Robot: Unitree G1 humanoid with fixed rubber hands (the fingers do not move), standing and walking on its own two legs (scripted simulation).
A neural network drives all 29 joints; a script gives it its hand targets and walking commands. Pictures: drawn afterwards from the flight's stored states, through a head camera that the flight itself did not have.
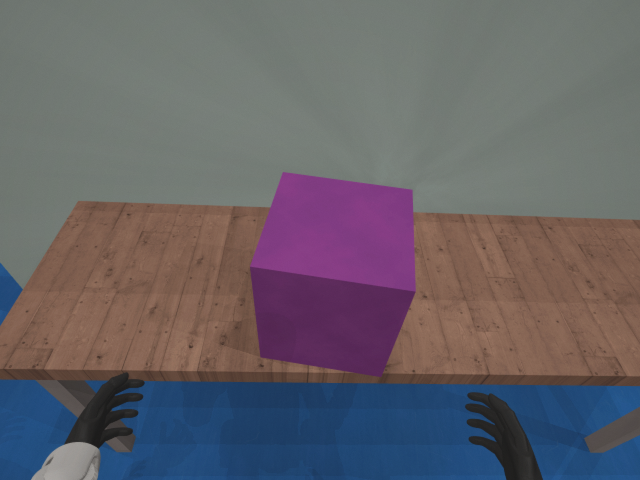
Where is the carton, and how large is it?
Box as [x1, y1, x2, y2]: [250, 172, 415, 376]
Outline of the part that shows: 283,172 250,265 260,356 380,376 415,291 412,190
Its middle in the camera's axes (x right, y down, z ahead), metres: +0.02 +0.07 +0.65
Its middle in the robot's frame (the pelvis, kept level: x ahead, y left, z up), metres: +0.44 -0.03 -0.04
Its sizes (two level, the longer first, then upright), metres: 0.210 0.200 0.250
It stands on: a table, 0.60 m high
